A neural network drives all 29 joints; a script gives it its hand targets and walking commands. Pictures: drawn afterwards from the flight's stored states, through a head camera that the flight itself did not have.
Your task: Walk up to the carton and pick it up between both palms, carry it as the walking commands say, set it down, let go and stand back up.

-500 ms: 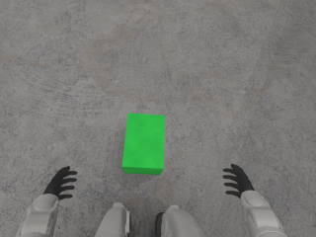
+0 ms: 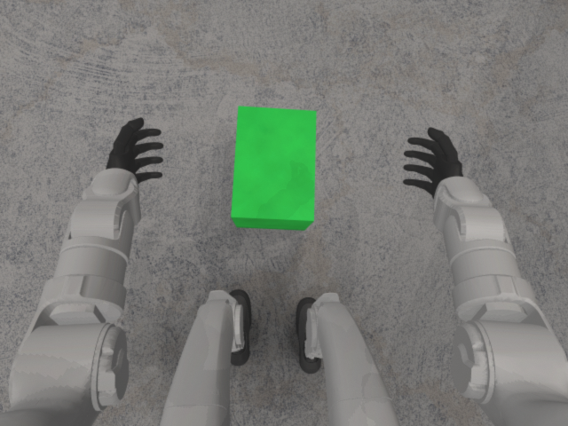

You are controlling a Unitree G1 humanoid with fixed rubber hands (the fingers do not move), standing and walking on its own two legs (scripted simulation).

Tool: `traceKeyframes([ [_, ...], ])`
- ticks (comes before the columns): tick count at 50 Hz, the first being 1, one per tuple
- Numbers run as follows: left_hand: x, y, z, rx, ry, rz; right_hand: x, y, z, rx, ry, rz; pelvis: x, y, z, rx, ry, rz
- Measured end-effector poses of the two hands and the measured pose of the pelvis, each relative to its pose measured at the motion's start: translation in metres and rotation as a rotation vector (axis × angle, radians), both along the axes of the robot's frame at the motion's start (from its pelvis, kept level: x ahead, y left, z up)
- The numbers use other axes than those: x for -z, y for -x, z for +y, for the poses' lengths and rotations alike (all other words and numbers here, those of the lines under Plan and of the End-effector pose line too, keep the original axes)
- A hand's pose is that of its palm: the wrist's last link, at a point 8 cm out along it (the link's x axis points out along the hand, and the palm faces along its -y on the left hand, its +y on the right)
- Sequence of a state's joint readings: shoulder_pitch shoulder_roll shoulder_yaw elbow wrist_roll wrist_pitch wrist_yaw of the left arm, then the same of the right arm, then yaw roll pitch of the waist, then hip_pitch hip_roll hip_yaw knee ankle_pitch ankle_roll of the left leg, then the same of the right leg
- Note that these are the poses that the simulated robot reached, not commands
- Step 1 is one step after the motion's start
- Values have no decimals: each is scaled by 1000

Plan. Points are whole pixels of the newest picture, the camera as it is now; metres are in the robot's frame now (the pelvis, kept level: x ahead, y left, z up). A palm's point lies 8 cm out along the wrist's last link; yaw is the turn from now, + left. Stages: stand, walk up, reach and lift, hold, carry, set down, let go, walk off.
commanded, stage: reach and lift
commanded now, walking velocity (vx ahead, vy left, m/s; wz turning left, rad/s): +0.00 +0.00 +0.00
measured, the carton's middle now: (273, 173) +0.57 -0.01 -0.58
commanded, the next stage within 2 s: none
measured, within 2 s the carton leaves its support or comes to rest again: neither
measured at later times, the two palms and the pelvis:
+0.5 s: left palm (162, 114) +0.55 +0.18 -0.16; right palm (395, 122) +0.54 -0.20 -0.16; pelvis -0.01 +0.00 -0.03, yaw +0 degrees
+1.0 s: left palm (184, 145) +0.54 +0.17 -0.27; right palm (370, 149) +0.53 -0.19 -0.27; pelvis -0.04 +0.00 -0.14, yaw -2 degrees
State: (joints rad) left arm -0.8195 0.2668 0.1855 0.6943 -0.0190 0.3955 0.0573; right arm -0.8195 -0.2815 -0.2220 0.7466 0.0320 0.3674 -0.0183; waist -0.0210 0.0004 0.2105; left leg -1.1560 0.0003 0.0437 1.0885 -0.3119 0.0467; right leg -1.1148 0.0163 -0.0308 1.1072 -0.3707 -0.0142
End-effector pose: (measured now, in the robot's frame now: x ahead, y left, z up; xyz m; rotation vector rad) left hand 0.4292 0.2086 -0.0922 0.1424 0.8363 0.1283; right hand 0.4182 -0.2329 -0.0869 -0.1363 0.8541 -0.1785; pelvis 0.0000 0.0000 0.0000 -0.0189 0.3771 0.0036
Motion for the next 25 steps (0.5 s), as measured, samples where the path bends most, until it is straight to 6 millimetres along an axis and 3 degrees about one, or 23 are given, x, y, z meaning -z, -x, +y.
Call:
traceKeyframes([
  [13, 18, -67, -14, -36, 41, -122, 17, -79, 21, -2, -32, -144, 16, 3, 3, 7, 3, 134],
  [21, 42, -111, -21, -7, 64, -224, 43, -116, 30, -4, -35, -228, 18, 12, 1, 0, 10, 50],
  [25, 66, -118, -26, -4, 86, -199, 68, -121, 37, 0, -64, -202, 26, 10, 0, -4, 15, 100],
])
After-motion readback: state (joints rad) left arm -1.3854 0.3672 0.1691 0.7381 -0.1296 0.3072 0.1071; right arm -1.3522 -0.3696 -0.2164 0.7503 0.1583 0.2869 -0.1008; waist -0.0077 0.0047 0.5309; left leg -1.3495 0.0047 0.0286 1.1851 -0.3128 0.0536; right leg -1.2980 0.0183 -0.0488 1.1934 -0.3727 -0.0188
